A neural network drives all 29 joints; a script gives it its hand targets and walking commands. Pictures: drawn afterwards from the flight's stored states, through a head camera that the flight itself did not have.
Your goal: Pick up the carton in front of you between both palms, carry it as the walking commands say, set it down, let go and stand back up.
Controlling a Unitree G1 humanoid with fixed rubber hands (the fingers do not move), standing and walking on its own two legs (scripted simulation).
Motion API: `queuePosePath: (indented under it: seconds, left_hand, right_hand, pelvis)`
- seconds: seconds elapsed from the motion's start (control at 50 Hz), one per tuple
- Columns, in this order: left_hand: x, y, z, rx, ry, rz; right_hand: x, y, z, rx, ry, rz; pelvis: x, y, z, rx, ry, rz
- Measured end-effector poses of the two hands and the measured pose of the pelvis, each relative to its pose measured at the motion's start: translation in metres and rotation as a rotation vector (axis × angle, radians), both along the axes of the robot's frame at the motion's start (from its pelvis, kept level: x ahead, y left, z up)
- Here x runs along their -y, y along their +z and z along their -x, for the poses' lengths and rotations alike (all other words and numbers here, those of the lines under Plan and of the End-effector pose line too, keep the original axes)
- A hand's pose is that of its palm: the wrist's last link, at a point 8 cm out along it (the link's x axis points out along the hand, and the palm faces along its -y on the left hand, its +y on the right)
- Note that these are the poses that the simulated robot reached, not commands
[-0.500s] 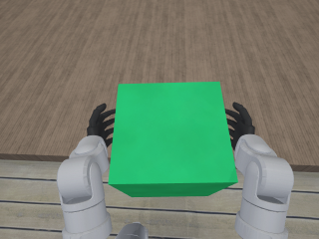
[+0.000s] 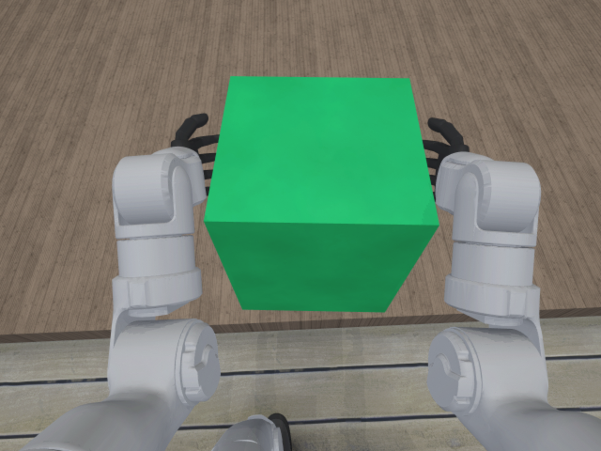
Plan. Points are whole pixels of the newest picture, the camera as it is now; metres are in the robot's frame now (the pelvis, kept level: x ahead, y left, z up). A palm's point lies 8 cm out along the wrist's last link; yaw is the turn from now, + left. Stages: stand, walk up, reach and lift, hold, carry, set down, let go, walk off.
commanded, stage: carry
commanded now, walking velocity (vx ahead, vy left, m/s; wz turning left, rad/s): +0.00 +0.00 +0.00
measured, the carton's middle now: (316, 207) +0.40 +0.00 +0.04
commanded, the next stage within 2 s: none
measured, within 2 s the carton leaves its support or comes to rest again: neither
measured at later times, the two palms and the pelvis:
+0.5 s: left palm (246, 112) +0.45 +0.08 +0.16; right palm (516, 110) +0.45 -0.22 +0.16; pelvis +0.08 -0.05 +0.01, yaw -1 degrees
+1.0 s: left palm (246, 14) +0.67 +0.10 +0.14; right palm (456, 23) +0.64 -0.19 +0.14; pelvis +0.28 -0.03 +0.00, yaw +0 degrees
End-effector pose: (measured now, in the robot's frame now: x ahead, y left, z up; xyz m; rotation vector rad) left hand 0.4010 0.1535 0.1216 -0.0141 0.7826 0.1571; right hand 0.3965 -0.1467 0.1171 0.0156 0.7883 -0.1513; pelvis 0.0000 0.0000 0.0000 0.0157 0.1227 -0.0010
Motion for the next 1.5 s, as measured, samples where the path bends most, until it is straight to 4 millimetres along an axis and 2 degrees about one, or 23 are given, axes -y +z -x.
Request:
queuePosePath:
  seconds: [0.1,0.18,0.34,0.4,0.46,0.56,0.64,0.72,0.78,0.86,0.92,1.02,1.12,1.2,1.26,1.32,1.4,1.5]
  left_hand:
    - [0.013,-0.019,0.000,-0.008,0.024,0.010]
    - [0.027,-0.023,-0.001,0.033,0.017,0.029]
    - [0.065,0.007,-0.017,0.193,-0.036,0.027]
    - [0.073,0.021,-0.024,0.205,-0.026,0.015]
    - [0.073,0.035,-0.036,0.191,-0.018,-0.009]
    - [0.061,0.052,-0.066,0.165,0.004,-0.026]
    - [0.047,0.052,-0.097,0.134,0.015,-0.022]
    - [0.034,0.041,-0.137,0.111,0.006,-0.009]
    - [0.031,0.026,-0.171,0.100,-0.030,0.004]
    - [0.036,0.011,-0.202,0.032,-0.062,0.010]
    - [0.042,0.011,-0.228,0.025,-0.073,0.011]
    - [0.051,0.026,-0.278,0.106,-0.069,0.038]
    - [0.061,0.036,-0.333,0.145,-0.059,0.054]
    - [0.069,0.034,-0.384,0.113,-0.049,0.045]
    - [0.071,0.035,-0.423,0.094,-0.020,0.021]
    - [0.066,0.042,-0.450,0.086,0.027,-0.012]
    - [0.057,0.067,-0.477,0.080,0.090,-0.001]
    - [0.052,0.122,-0.527,0.155,0.132,0.012]
  right_hand:
    - [0.013,-0.023,0.000,-0.008,-0.025,-0.038]
    - [0.027,-0.026,0.004,0.033,-0.057,-0.046]
    - [0.063,-0.003,-0.002,0.193,-0.087,-0.065]
    - [0.072,0.013,-0.016,0.204,-0.064,-0.062]
    - [0.072,0.032,-0.039,0.189,-0.030,-0.051]
    - [0.060,0.057,-0.084,0.163,0.032,-0.019]
    - [0.046,0.061,-0.120,0.133,0.056,0.000]
    - [0.033,0.053,-0.156,0.110,0.056,0.023]
    - [0.031,0.039,-0.177,0.098,0.031,0.049]
    - [0.036,0.017,-0.193,0.030,-0.005,0.046]
    - [0.040,0.013,-0.210,0.023,-0.034,0.034]
    - [0.049,0.031,-0.256,0.105,-0.070,0.026]
    - [0.060,0.046,-0.315,0.143,-0.074,0.027]
    - [0.066,0.046,-0.372,0.112,-0.036,0.013]
    - [0.068,0.044,-0.423,0.094,0.006,0.005]
    - [0.063,0.049,-0.470,0.085,0.066,-0.015]
    - [0.054,0.075,-0.515,0.077,0.099,-0.041]
    - [0.047,0.129,-0.571,0.152,0.120,-0.051]
  pelvis:
    - [0.009,0.006,-0.009,-0.017,-0.008,-0.013]
    - [0.013,0.009,-0.021,-0.004,-0.012,-0.016]
    - [0.033,-0.003,-0.038,0.016,-0.017,-0.017]
    - [0.043,-0.002,-0.054,0.035,-0.008,-0.016]
    - [0.050,0.004,-0.071,0.037,-0.010,-0.020]
    - [0.055,0.009,-0.105,0.031,-0.012,-0.021]
    - [0.052,0.006,-0.140,0.029,-0.009,-0.013]
    - [0.044,-0.006,-0.179,0.042,-0.009,-0.006]
    - [0.036,-0.017,-0.204,0.065,-0.017,-0.006]
    - [0.028,-0.011,-0.228,0.071,-0.013,0.003]
    - [0.025,-0.005,-0.247,0.064,-0.009,0.014]
    - [0.028,0.000,-0.288,0.047,-0.002,0.028]
    - [0.040,0.002,-0.347,0.046,0.011,0.036]
    - [0.054,0.006,-0.404,0.039,0.017,0.048]
    - [0.070,0.010,-0.450,0.051,0.024,0.054]
    - [0.082,0.026,-0.480,0.068,0.025,0.059]
    - [0.093,0.059,-0.516,0.074,0.027,0.049]
    - [0.099,0.090,-0.566,0.060,0.042,0.016]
